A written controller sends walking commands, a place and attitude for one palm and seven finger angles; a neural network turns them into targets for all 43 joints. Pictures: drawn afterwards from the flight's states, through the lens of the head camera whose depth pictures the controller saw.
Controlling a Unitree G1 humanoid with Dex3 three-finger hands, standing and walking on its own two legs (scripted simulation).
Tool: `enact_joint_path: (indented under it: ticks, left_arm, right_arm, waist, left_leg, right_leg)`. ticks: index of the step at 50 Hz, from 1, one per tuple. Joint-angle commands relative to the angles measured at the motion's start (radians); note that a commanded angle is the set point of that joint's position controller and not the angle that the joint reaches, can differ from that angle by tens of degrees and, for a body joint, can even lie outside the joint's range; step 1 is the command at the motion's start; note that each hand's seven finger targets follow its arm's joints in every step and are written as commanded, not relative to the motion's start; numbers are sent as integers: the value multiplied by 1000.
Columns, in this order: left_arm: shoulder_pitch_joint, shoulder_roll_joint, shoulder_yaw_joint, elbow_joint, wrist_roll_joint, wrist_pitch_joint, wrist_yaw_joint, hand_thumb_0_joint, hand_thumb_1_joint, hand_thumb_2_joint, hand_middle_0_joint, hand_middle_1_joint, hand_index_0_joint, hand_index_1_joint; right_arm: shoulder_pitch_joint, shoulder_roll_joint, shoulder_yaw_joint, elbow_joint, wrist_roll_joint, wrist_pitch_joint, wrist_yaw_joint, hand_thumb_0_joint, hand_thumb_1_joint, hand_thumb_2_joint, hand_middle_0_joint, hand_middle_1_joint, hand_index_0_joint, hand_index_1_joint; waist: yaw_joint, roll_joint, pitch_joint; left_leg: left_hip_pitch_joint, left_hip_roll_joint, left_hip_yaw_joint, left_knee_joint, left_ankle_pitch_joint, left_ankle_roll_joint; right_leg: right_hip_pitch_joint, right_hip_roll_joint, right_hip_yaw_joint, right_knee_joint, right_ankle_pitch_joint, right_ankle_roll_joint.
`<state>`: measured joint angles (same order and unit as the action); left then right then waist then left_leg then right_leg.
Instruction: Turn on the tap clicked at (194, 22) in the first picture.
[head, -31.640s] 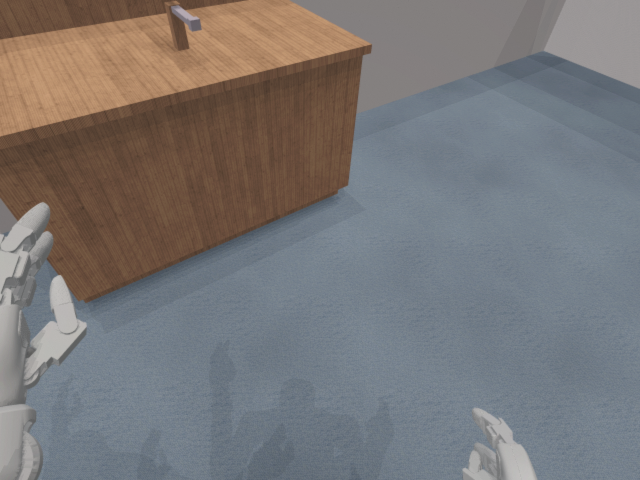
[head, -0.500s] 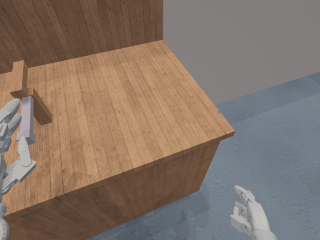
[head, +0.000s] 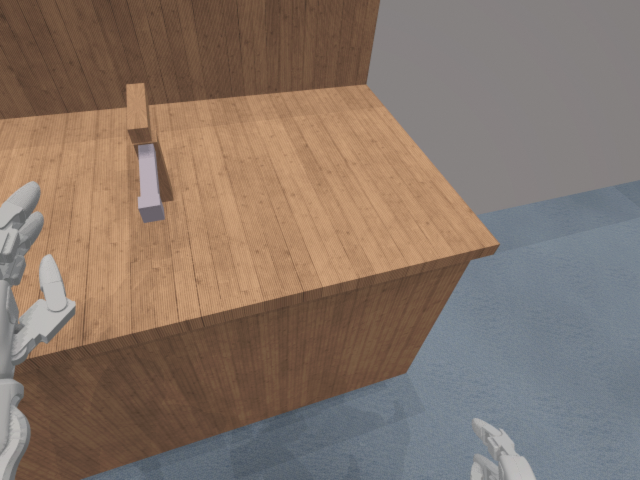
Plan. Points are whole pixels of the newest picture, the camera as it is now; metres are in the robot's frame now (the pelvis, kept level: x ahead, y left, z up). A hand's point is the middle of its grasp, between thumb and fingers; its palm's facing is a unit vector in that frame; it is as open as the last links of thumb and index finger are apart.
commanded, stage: come to a stop and stand still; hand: left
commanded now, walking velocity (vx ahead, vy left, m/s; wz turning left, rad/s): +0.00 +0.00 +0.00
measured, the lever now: (151, 208) +0.42 +0.29 +0.09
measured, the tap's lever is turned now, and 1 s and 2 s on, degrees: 0 0 0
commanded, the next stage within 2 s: none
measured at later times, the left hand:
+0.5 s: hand out of the picture +0.16 +0.32 +0.15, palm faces +0.41 -0.86 -0.30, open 7.5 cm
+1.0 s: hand out of the picture +0.11 +0.33 +0.16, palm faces +0.35 -0.84 -0.41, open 7.5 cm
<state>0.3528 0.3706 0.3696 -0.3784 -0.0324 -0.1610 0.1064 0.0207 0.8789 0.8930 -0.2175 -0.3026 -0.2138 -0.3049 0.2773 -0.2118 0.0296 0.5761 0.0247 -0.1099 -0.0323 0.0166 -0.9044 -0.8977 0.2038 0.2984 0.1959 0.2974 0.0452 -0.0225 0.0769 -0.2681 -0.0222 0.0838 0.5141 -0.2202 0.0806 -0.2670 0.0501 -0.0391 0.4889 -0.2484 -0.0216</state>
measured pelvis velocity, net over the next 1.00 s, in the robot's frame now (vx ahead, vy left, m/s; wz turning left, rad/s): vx -0.12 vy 0.10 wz -0.02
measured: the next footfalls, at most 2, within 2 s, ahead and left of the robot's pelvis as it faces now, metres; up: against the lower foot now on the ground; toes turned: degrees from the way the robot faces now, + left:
right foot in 0.22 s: +0.07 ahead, -0.08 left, +0.00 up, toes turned +0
left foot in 0.42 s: -0.01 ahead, +0.15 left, +0.00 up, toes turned -1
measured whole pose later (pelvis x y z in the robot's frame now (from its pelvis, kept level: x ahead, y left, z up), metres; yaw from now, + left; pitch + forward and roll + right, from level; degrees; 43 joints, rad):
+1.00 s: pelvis -0.12 +0.10 -0.01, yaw -1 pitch -4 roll +0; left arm 0.40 0.38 0.37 -0.48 -0.02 -0.15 0.10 0.02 0.88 0.89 -0.21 -0.30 -0.21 -0.30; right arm 0.23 -0.19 0.00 0.58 0.02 -0.14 0.00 0.02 -0.91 -0.90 0.20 0.30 0.20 0.30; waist -0.02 -0.03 0.08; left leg -0.28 -0.07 -0.02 0.64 -0.29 0.05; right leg -0.30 0.04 -0.01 0.64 -0.27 -0.03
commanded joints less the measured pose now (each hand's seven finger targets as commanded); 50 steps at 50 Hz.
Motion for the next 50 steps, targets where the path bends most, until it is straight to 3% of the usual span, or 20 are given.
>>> enact_joint_path:
  ticks: [1,11,13,14,17,19,20,21,22,24,25,30,32,36,38,41,43,45,47,50]
  left_arm:
    - [-251,145,46,-255,29,-98,9,0,900,900,-200,-300,-200,-300]
    - [-154,176,99,-142,32,-66,-15,0,900,900,-200,-300,-200,-300]
    - [-165,211,112,-202,26,-77,-17,0,900,900,-200,-300,-200,-300]
    - [-178,178,78,-237,4,-65,-22,0,900,900,-200,-300,-200,-300]
    - [-204,168,57,-319,-2,-34,-5,0,900,900,-200,-300,-200,-300]
    - [-224,167,51,-348,5,-50,5,0,900,900,-200,-300,-200,-300]
    - [-229,139,37,-371,7,-64,15,0,900,900,-200,-300,-200,-300]
    - [-272,177,55,-408,24,-74,29,0,900,900,-200,-300,-200,-300]
    - [-274,206,88,-410,33,-78,30,0,900,900,-200,-300,-200,-300]
    - [-188,195,100,-378,15,-70,13,0,900,900,-200,-300,-200,-300]
    - [-157,209,126,-382,23,-71,15,0,900,900,-200,-300,-200,-300]
    - [59,204,167,-348,11,-83,-3,0,900,900,-200,-300,-200,-300]
    - [47,223,183,-305,9,-92,-7,0,900,900,-200,-300,-200,-300]
    - [1,177,133,-230,-23,-77,-3,0,900,900,-200,-300,-200,-300]
    - [13,188,139,-255,-20,-69,7,0,900,900,-200,-300,-200,-300]
    - [-19,189,115,-319,-3,-85,21,0,900,900,-200,-300,-200,-300]
    - [-89,218,122,-401,8,-99,32,0,900,900,-200,-300,-200,-300]
    - [-87,210,122,-413,10,-94,21,0,900,900,-200,-300,-200,-300]
    - [-62,206,135,-383,18,-85,19,0,900,900,-200,-300,-200,-300]
    - [12,202,147,-325,10,-78,6,0,900,900,-200,-300,-200,-300]
  right_arm:
    - [-147,-119,-51,-178,4,-98,14,0,-900,-900,200,300,200,300]
    - [-156,-113,-69,-193,-5,-30,48,0,-900,-900,200,300,200,300]
    - [-151,-113,-73,-187,0,-22,43,0,-900,-900,200,300,200,300]
    - [-156,-102,-78,-191,5,-24,34,0,-900,-900,200,300,200,300]
    - [-150,-50,-40,-139,-11,-25,24,0,-900,-900,200,300,200,300]
    - [-133,-87,-41,-119,-10,-52,3,0,-900,-900,200,300,200,300]
    - [-112,-110,-53,-117,-17,-75,8,0,-900,-900,200,300,200,300]
    - [-116,-105,-72,-127,-18,-88,19,0,-900,-900,200,300,200,300]
    - [-116,-105,-89,-132,-11,-97,26,0,-900,-900,200,300,200,300]
    - [-124,-89,-80,-123,-11,-99,48,0,-900,-900,200,300,200,300]
    - [-136,-104,-84,-130,-12,-92,50,0,-900,-900,200,300,200,300]
    - [-126,-114,-79,-170,-1,-73,55,0,-900,-900,200,300,200,300]
    - [-124,-104,-66,-171,1,-52,51,0,-900,-900,200,300,200,300]
    - [-79,-126,-103,-157,25,-49,33,0,-900,-900,200,300,200,300]
    - [-103,-109,-88,-137,18,-47,27,0,-900,-900,200,300,200,300]
    - [-125,-91,-60,-123,-3,-45,8,0,-900,-900,200,300,200,300]
    - [-141,-97,-69,-136,-9,-72,1,0,-900,-900,200,300,200,300]
    - [-138,-86,-68,-126,-23,-81,12,0,-900,-900,200,300,200,300]
    - [-132,-113,-80,-135,-10,-78,27,0,-900,-900,200,300,200,300]
    - [-130,-115,-82,-154,9,-67,33,0,-900,-900,200,300,200,300]
  waist:
    - [-5,181,-133]
    - [16,24,-46]
    - [6,-227,-105]
    - [-10,-310,-99]
    - [-60,-108,-107]
    - [-67,261,-76]
    - [-62,499,-90]
    - [-54,523,-100]
    - [-39,390,-146]
    - [-68,216,-129]
    - [-58,132,-115]
    - [-39,187,-155]
    - [-39,79,-151]
    - [-46,-237,-168]
    - [-59,-81,-145]
    - [-61,175,-140]
    - [-48,367,-121]
    - [-56,302,-96]
    - [-42,161,-118]
    - [-35,54,-151]
  left_leg:
    - [-107,176,-201,-293,-408,-6]
    - [-244,142,-132,-258,-496,-92]
    - [-21,-10,-34,335,-321,-90]
    - [69,-16,-105,619,-241,-88]
    - [163,59,-146,415,-219,-76]
    - [161,24,-128,-98,-187,-69]
    - [142,136,-278,-287,-136,-28]
    - [76,214,-366,-255,58,13]
    - [80,205,-311,-186,266,61]
    - [98,240,-478,-218,224,36]
    - [82,242,-445,-190,240,45]
    - [-44,177,-293,-115,-28,0]
    - [-131,141,-260,-15,-193,-15]
    - [-98,20,-162,440,-186,-70]
    - [-10,71,-214,323,-175,-59]
    - [88,34,-143,-76,-24,-53]
    - [80,180,-333,-193,157,29]
    - [72,213,-465,-184,284,43]
    - [9,204,-377,-75,317,52]
    - [-100,101,-238,93,-46,1]
  right_leg:
    - [157,-43,38,78,-34,9]
    - [203,-23,-12,-23,-123,-35]
    - [-120,-231,268,-228,-261,-149]
    - [-339,-351,414,-289,-374,-210]
    - [-469,-309,257,-213,-378,-159]
    - [-356,-153,153,111,-307,-66]
    - [-296,-20,62,400,-244,-23]
    - [-268,3,53,569,-255,-7]
    - [-232,9,51,603,-219,3]
    - [-280,-13,103,605,-200,17]
    - [-242,-28,101,507,-159,15]
    - [73,-24,-5,80,-4,-13]
    - [198,-60,10,-78,97,-23]
    - [3,-369,363,-170,171,-203]
    - [-126,-359,319,-104,91,-191]
    - [-123,-150,107,151,0,-75]
    - [-153,-6,16,378,-200,0]
    - [-155,-14,59,345,-226,-1]
    - [-17,-32,64,191,-76,-5]
    - [186,-76,34,-57,150,-32]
